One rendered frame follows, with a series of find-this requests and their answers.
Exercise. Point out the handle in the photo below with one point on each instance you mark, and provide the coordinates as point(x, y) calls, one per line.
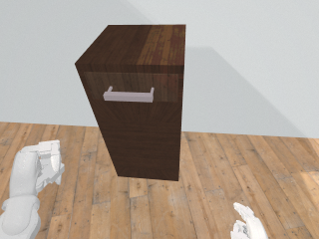
point(128, 96)

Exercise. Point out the cabinet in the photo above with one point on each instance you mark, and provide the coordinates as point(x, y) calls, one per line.
point(142, 138)

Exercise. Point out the drawer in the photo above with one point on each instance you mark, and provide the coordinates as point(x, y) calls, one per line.
point(165, 85)

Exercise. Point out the right robot hand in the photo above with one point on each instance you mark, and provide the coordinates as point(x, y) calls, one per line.
point(253, 229)

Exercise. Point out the robot left forearm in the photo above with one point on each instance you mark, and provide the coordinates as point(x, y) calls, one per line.
point(20, 219)

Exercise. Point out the left robot hand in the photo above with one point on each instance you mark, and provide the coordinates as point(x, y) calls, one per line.
point(43, 158)

